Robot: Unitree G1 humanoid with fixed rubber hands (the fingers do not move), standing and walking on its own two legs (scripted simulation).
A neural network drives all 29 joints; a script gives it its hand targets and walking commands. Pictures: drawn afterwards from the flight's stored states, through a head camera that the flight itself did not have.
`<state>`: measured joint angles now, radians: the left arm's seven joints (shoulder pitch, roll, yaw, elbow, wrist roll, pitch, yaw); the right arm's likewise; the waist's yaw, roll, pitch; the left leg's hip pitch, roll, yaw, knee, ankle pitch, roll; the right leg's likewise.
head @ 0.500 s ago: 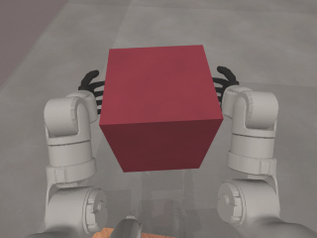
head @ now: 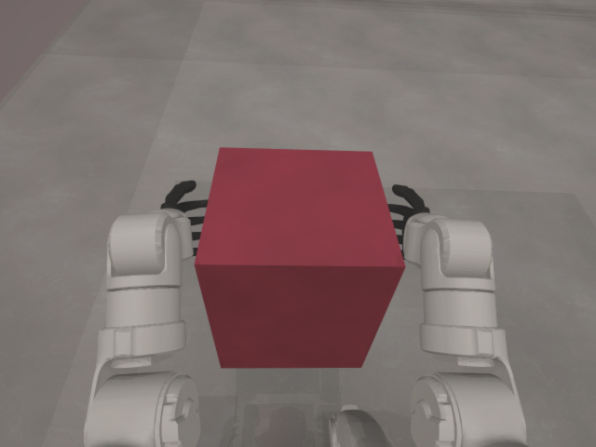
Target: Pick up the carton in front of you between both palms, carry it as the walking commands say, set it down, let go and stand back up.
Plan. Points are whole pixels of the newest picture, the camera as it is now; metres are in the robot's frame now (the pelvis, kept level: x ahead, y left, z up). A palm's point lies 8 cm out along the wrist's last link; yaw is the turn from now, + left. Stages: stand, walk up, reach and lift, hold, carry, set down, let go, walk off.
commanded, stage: carry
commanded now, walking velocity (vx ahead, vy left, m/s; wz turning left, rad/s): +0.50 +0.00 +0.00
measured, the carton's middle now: (294, 263) +0.37 -0.02 +0.02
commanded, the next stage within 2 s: none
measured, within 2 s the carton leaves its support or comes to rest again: neither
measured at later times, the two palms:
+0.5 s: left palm (188, 77) +0.67 +0.14 +0.13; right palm (362, 73) +0.70 -0.16 +0.13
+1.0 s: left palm (197, 37) +0.91 +0.16 +0.09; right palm (335, 37) +0.90 -0.14 +0.09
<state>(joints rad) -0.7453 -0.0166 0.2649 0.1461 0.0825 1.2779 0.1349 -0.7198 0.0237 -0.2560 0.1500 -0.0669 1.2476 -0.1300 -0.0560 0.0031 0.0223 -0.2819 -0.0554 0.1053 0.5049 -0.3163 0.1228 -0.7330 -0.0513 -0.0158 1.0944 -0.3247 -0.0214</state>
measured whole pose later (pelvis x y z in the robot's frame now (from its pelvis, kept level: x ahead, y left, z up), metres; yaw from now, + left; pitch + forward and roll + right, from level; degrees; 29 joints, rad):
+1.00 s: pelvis +0.64 +0.01 +0.02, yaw -1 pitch +4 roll -1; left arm -0.17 -0.13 0.11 -0.28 0.12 1.18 0.09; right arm -0.17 0.14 -0.13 -0.27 -0.09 1.17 -0.10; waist -0.02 -0.01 -0.09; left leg -0.14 0.01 0.17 0.28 -0.22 0.06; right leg -0.62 -0.10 -0.08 0.76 -0.20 0.03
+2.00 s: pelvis +1.05 -0.02 +0.00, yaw -1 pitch +5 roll +1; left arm -0.17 -0.13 0.12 -0.34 0.12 1.21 0.08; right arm -0.17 0.14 -0.10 -0.32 -0.12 1.20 -0.09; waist -0.01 -0.01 -0.12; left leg -0.39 0.05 0.22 0.50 -0.18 0.04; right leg -0.09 -0.06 -0.13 0.46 -0.41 0.03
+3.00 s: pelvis +0.98 -0.04 -0.01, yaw -2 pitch +1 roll +0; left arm -0.26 -0.15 0.21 0.22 0.26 0.69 0.01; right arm -0.26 0.15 -0.21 0.23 -0.26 0.68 -0.01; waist 0.00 -0.01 -0.07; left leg -0.42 0.11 0.21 0.51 -0.10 0.02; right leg -0.17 -0.01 -0.13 0.57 -0.42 -0.03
